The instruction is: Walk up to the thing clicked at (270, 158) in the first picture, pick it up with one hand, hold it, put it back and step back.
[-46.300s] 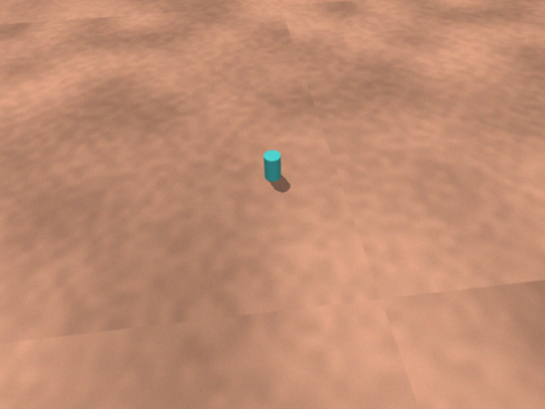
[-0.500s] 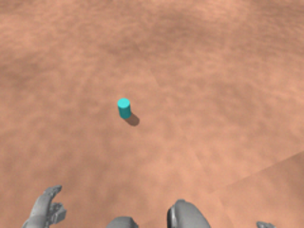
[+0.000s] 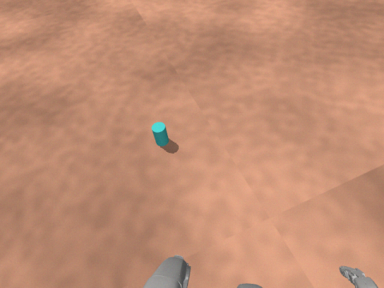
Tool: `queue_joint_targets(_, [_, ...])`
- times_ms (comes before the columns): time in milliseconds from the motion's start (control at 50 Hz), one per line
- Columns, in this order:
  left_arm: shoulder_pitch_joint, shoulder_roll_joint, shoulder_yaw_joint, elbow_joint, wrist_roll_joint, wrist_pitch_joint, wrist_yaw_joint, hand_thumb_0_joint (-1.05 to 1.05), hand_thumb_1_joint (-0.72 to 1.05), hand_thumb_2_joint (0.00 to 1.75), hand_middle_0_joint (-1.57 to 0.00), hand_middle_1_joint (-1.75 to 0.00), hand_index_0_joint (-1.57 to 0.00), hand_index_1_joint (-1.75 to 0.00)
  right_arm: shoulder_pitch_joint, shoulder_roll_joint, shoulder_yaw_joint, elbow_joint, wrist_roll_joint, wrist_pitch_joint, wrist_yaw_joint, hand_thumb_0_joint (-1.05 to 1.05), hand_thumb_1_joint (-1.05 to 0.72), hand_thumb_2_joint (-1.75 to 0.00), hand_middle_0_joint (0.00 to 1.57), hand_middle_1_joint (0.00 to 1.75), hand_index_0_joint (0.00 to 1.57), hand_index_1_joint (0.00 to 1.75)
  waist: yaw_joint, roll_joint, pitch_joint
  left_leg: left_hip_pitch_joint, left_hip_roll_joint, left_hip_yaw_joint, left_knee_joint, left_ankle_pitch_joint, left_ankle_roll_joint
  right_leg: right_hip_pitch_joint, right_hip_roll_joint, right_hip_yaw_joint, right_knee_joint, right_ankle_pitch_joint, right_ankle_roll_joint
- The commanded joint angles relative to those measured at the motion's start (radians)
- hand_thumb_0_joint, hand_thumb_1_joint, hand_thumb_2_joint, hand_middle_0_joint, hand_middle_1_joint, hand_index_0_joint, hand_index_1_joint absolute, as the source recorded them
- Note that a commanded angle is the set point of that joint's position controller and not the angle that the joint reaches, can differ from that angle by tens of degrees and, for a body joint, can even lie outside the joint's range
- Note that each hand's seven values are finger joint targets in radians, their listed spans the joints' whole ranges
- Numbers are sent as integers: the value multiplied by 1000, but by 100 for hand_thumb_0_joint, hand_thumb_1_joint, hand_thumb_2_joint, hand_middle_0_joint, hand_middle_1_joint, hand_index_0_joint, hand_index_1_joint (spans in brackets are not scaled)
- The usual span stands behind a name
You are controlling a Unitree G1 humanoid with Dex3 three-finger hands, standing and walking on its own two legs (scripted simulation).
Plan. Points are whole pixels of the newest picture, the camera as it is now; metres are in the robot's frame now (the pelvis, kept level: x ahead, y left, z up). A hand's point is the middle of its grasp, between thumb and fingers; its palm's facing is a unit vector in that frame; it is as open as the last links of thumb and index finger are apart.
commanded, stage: step back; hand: left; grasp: from the side
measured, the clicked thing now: (160, 134) +1.03 +0.32 -0.69
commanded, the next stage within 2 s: stand in 1.10 s
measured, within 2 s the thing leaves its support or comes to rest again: neither
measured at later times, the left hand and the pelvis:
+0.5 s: hand out of the picture -0.05 +0.27 -0.14, palm faces +0.10 -0.93 -0.36, open 7.4 cm; pelvis -0.07 -0.01 +0.01, yaw +6 degrees
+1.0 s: hand out of the picture +0.02 +0.30 -0.15, palm faces +0.10 -0.92 -0.38, open 7.4 cm; pelvis -0.03 +0.02 +0.00, yaw +5 degrees
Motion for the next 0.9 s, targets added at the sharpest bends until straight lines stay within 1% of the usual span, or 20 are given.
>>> queue_joint_targets(0, [-125,251,87,-131,2,-60,31,0,90,90,-20,-30,-20,-30,65,-153,-36,-35,1,-35,-13,0,-90,-90,20,30,20,30,-31,-168,-69,49,-27,-4,139,33,-14,-46,-139,147,-295,59,-122])
queue_joint_targets(120, [9,288,106,-90,5,-78,32,0,90,90,-20,-30,-20,-30,12,-163,-36,-31,-21,-65,4,0,-90,-90,20,30,20,30,61,-207,-141,-4,87,53,-280,-105,-23,285,-269,301,-319,-265,-188])
queue_joint_targets(160, [-35,308,101,-84,0,-76,26,0,90,90,-20,-30,-20,-30,58,-169,-40,3,-20,-69,13,0,-90,-90,20,30,20,30,28,-217,-121,181,103,94,-440,-141,10,122,-283,274,-343,-280,-174])
queue_joint_targets(200, [-86,301,86,-87,-4,-67,21,0,90,90,-20,-30,-20,-30,175,-154,-49,70,-14,-70,23,0,-90,-90,20,30,20,30,-37,-181,-123,402,64,163,-663,31,45,-13,-223,172,-306,-288,-115])
queue_joint_targets(220, [-79,253,66,-86,-3,-66,19,0,90,90,-20,-30,-20,-30,206,-162,-60,97,-20,-74,23,0,-90,-90,20,30,20,30,-56,-78,-118,489,64,127,-738,55,57,-83,-157,95,-213,-286,-68])
queue_joint_targets(240, [-65,192,47,-95,-12,-69,16,0,90,90,-20,-30,-20,-30,212,-211,-74,96,-33,-79,21,0,-90,-90,20,30,20,30,-63,115,-125,593,224,-171,-814,-122,106,-276,-69,4,-12,-230,-5])
queue_joint_targets(260, [-145,192,48,-95,-30,-75,19,0,90,90,-20,-30,-20,-30,127,-288,-76,57,-34,-81,20,0,-90,-90,20,30,20,30,-84,229,-29,379,430,-466,-904,-420,214,-344,20,-79,127,-199,24])
queue_joint_targets(280, [-184,272,72,-81,-20,-79,18,0,90,90,-20,-30,-20,-30,47,-303,-79,36,-27,-83,21,0,-90,-90,20,30,20,30,-74,154,58,138,492,-503,-947,-519,283,-218,-47,41,231,-177,17])
queue_joint_targets(340, [-76,215,56,-20,-33,-90,-3,0,90,90,-20,-30,-20,-30,-36,-166,-37,23,-37,-101,20,0,-90,-90,20,30,20,30,-8,87,52,264,290,-146,-843,-117,165,-168,-11,-1,151,-50,3])
queue_joint_targets(380, [-82,217,52,-3,-28,-90,-7,0,90,90,-20,-30,-20,-30,27,-194,-54,40,-33,-104,24,0,-90,-90,20,30,20,30,-51,117,28,301,276,-134,-850,-156,139,-183,2,-44,124,-44,11])
queue_joint_targets(440, [-83,211,48,2,-26,-106,-5,0,90,90,-20,-30,-20,-30,43,-219,-66,43,-33,-87,35,0,-90,-90,20,30,20,30,-72,191,-9,322,299,-106,-809,-180,171,-103,13,-67,0,-99,22])
queue_joint_targets(520, [54,213,56,81,-13,-140,20,0,90,90,-20,-30,-20,-30,13,-147,-47,28,-15,-60,39,0,-90,-90,20,30,20,30,2,61,-92,200,214,45,-505,-7,120,238,47,-63,-287,62,2])
queue_joint_targets(540, [92,253,72,88,-5,-149,30,0,90,90,-20,-30,-20,-30,30,-85,-26,17,-10,-63,39,0,-90,-90,20,30,20,30,14,-91,-126,99,153,101,-304,26,83,344,-77,147,-353,26,-29])
queue_joint_targets(560, [97,332,89,74,1,-156,37,0,90,90,-20,-30,-20,-30,9,-65,-17,-10,-8,-66,38,0,-90,-90,20,30,20,30,27,-200,-107,-92,49,117,-187,-112,31,363,-289,487,-415,-55,-128])
queue_joint_targets(580, [49,372,93,52,-2,-153,36,0,90,90,-20,-30,-20,-30,-8,-142,-42,0,-16,-62,25,0,-90,-90,20,30,20,30,25,-110,-49,-21,108,16,-131,-155,24,178,-393,572,-428,-147,-216])
queue_joint_targets(600, [5,364,88,38,-7,-152,35,0,90,90,-20,-30,-20,-30,10,-169,-54,15,-15,-68,24,0,-90,-90,20,30,20,30,3,-120,-3,11,136,7,-121,-138,26,112,-399,552,-407,-90,-261])
queue_joint_targets(660, [-13,275,60,39,-26,-163,41,0,90,90,-20,-30,-20,-30,21,-137,-47,43,-6,-74,33,0,-90,-90,20,30,20,30,-19,-104,-40,44,139,14,-156,-9,21,157,-248,250,-343,251,-151])
queue_joint_targets(780, [-56,265,43,26,-31,-147,45,0,90,90,-20,-30,-20,-30,10,-97,-34,65,-1,-69,31,0,-90,-90,20,30,20,30,-24,-204,-125,232,124,155,-395,95,3,106,-191,58,-197,656,-114])
queue_joint_targets(840, [-84,253,35,6,-39,-124,44,0,90,90,-20,-30,-20,-30,49,-106,-38,104,-4,-76,21,0,-90,-90,20,30,20,30,-54,-145,-156,394,105,179,-612,369,20,46,-146,21,-66,558,-63])
queue_joint_targets(880, [-57,199,15,4,-49,-112,44,0,90,90,-20,-30,-20,-30,34,-188,-54,103,-11,-85,10,0,-90,-90,20,30,20,30,-40,58,-220,463,306,-62,-636,580,107,-31,-33,-19,82,274,0])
